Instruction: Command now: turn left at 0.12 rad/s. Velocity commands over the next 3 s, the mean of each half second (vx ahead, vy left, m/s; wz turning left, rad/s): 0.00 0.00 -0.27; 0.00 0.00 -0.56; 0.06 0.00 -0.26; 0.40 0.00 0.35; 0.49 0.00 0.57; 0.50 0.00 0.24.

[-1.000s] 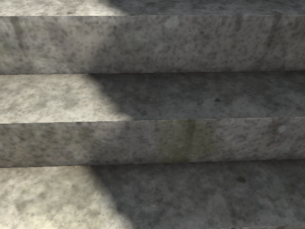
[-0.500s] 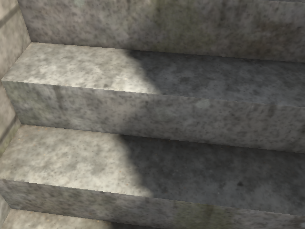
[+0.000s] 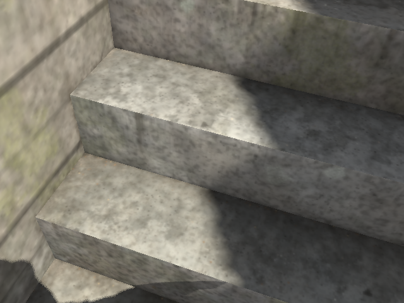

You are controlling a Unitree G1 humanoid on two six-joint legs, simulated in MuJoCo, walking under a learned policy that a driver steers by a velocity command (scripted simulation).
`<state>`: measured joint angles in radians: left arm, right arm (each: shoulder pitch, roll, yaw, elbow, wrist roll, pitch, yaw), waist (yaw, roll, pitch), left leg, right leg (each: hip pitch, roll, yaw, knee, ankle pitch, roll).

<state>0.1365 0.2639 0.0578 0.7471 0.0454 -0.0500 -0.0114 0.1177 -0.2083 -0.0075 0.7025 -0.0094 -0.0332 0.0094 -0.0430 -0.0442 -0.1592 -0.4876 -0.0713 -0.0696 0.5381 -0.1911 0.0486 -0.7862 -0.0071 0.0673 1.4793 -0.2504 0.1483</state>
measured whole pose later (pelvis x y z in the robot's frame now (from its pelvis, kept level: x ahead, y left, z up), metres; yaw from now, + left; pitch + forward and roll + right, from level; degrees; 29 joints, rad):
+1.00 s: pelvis +0.00 -0.01 -0.01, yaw -30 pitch +5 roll +0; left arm 0.27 0.24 0.03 0.72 0.04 -0.06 -0.04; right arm 0.06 -0.23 -0.03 0.64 -0.03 -0.06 -0.01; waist 0.01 0.00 -0.09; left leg -0.57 0.03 -0.01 1.19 -0.48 -0.04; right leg -0.43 0.07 0.01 0.64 -0.31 -0.08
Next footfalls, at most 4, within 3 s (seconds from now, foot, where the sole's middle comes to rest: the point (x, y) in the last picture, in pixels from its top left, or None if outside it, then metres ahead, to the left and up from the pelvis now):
0.08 right None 0.03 -0.12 -0.77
0.40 left None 0.08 0.11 -0.77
0.90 right None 0.01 -0.11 -0.77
1.32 left None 0.10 0.07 -0.77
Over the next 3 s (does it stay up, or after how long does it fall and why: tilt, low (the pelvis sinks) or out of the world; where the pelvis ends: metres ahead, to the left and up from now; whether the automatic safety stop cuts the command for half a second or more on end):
stays up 0.48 -0.26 0.43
